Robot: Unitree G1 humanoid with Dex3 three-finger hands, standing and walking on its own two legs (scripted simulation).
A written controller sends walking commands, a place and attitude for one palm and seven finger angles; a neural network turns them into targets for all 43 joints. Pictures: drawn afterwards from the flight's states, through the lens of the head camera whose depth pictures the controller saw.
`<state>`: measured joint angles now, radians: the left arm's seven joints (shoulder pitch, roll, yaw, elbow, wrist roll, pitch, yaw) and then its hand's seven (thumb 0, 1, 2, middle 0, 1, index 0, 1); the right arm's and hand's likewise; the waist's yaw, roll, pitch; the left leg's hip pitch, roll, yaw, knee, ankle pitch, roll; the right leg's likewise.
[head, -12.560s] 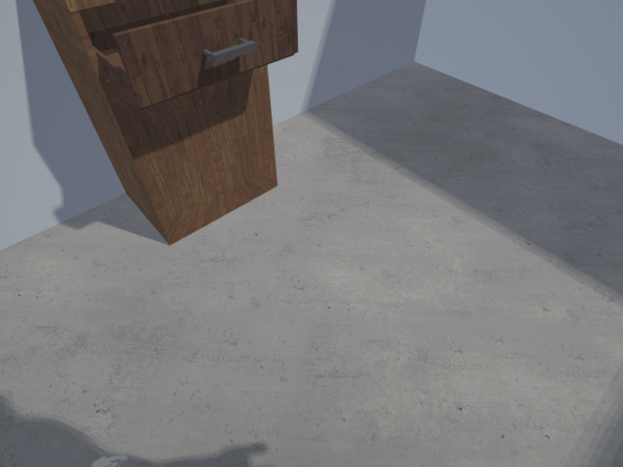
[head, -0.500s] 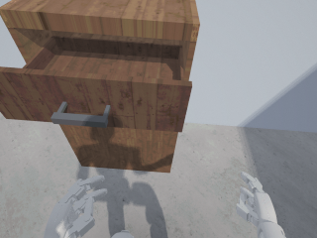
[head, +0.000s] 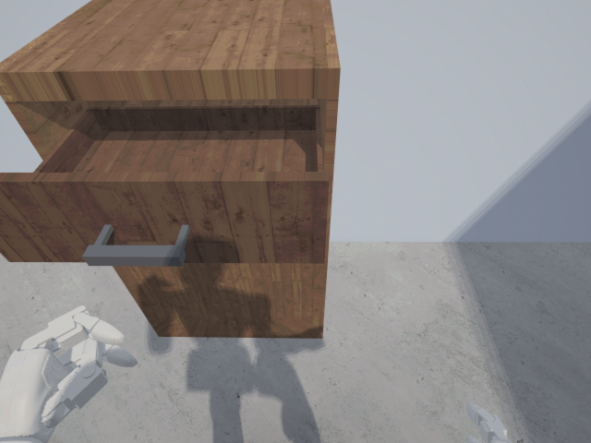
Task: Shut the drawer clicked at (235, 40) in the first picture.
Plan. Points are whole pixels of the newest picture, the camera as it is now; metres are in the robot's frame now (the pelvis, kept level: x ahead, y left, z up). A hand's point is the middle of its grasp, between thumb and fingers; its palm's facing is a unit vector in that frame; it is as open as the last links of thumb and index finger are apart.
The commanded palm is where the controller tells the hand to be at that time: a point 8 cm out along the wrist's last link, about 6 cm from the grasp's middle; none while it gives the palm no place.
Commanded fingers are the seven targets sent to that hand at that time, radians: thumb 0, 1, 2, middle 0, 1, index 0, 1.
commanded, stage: raise the hand and make a fist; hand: left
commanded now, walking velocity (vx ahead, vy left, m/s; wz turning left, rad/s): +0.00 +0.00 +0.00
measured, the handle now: (140, 243) +0.37 +0.25 +0.09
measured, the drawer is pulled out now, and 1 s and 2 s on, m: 0.22 0.22 0.22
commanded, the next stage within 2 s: bring the fist close to the handle in 0.98 s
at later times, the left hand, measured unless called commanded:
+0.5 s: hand (75, 367) +0.16 +0.21 +0.16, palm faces -0.01 -1.00 -0.07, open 3.2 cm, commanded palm +0.13 +0.26 +0.18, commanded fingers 0.00 0.90 0.90 -1.40 -1.60 -1.40 -1.60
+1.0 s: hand (67, 352) +0.17 +0.21 +0.18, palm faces +0.08 -0.99 -0.12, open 3.3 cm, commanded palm +0.13 +0.26 +0.19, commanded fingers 0.00 0.90 0.90 -1.40 -1.60 -1.40 -1.60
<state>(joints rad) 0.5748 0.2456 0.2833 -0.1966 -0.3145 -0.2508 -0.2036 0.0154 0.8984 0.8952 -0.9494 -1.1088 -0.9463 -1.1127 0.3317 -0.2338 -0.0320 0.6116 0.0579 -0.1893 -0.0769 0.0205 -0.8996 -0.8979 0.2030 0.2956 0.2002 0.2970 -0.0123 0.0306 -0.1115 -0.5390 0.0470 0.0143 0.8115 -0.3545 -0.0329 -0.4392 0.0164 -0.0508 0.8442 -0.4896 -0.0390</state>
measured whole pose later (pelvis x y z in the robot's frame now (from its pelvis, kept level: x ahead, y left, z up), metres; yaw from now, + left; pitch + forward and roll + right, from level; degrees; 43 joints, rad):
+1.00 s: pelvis -0.02 +0.02 +0.02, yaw +2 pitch -3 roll -1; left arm 0.46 0.29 0.22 -0.46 -0.30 0.06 -0.17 0.01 0.90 0.90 -1.40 -1.60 -1.40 -1.60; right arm 0.28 -0.26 0.06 0.60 0.07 -0.30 -0.08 0.02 -0.90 -0.90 0.20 0.30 0.20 0.30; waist 0.03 0.07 -0.07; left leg -0.34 0.03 -0.01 0.66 -0.27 -0.01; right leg -0.21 0.01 -0.07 0.64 -0.39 -0.02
